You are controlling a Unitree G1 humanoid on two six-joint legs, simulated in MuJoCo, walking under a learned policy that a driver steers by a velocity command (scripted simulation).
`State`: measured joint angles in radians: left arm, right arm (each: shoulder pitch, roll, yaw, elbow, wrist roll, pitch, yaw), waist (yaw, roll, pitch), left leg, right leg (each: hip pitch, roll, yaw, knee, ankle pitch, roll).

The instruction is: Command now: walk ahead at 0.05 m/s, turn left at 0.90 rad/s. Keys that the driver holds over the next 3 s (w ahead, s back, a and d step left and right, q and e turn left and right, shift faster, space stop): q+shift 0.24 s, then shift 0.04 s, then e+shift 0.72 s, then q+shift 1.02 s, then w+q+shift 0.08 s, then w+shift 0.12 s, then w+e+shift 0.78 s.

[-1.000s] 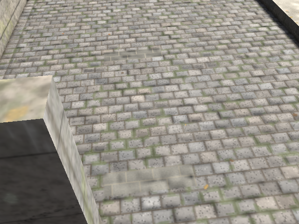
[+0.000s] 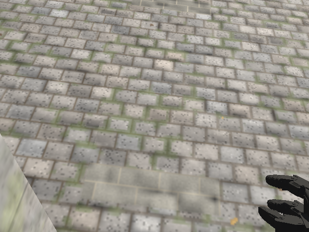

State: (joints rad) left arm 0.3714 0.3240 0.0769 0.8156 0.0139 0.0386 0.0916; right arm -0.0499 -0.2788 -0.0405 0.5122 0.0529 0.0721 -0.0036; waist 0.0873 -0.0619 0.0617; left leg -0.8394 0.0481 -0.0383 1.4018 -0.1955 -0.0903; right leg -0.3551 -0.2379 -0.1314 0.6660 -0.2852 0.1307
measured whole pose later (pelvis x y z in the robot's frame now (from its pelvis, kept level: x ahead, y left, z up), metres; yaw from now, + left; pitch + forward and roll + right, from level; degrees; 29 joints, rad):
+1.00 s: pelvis +0.24 -0.21 -0.19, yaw -7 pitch +3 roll +2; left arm 0.33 0.29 0.05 0.75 0.02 0.03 -0.03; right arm 0.14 -0.32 -0.09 0.67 0.01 -0.01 -0.10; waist 0.06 0.06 0.05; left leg -0.77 0.06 -0.07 2.02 -0.71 -0.09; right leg -0.45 0.07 0.15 0.78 -0.29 -0.05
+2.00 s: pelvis +0.54 -0.40 -0.16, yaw +31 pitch +2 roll +1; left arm 0.14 0.21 0.04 0.59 0.03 0.00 0.05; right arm 0.25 -0.36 -0.12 0.66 0.03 0.06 -0.05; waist -0.02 0.04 0.03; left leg -0.60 -0.01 -0.07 1.25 -0.36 -0.12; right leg -0.29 -0.01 -0.01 0.44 -0.18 -0.02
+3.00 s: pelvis +0.91 -0.08 -0.17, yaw +13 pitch -1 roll +0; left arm 0.45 0.24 0.05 0.74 -0.02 -0.06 -0.02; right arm 0.06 -0.25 -0.01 0.56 -0.02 -0.14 -0.01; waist 0.07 0.03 0.04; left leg -0.67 0.10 -0.20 1.04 -0.19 -0.03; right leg -0.13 0.20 0.14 0.41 -0.24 -0.17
